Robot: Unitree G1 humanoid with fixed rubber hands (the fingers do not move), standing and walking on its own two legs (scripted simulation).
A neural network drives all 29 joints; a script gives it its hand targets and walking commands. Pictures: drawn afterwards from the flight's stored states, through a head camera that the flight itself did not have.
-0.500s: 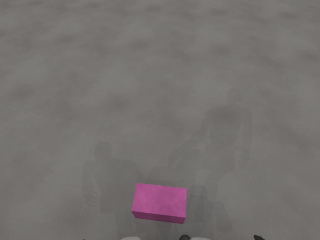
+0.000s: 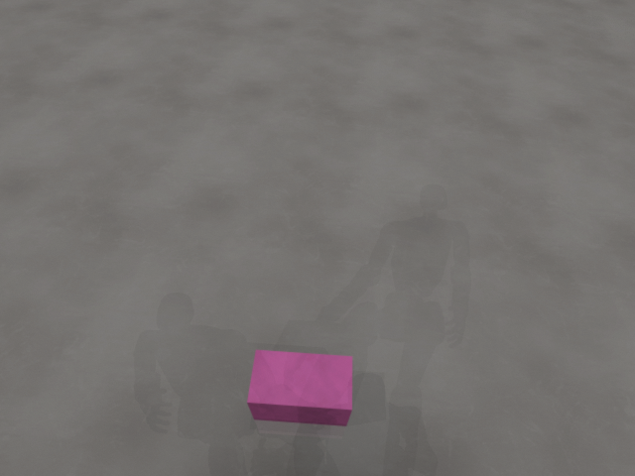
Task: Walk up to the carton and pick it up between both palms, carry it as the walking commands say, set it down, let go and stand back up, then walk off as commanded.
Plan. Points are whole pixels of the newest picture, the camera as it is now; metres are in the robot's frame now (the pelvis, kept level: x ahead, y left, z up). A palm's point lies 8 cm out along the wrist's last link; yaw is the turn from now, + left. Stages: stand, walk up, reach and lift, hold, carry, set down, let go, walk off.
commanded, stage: walk up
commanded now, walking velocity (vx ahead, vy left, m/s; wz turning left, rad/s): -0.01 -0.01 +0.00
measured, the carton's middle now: (302, 388) +0.43 +0.04 -0.69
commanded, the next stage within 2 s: none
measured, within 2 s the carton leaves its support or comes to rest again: neither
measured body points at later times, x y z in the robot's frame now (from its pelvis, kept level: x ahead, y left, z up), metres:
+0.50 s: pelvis -0.02 -0.02 +0.00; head -0.01 -0.02 +0.45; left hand -0.04 +0.21 -0.16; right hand -0.06 -0.23 -0.16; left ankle +0.00 +0.12 -0.74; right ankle -0.05 -0.14 -0.74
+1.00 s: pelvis -0.02 +0.00 +0.00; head -0.01 +0.00 +0.45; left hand -0.04 +0.23 -0.16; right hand -0.03 -0.21 -0.16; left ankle +0.00 +0.12 -0.74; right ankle -0.05 -0.14 -0.74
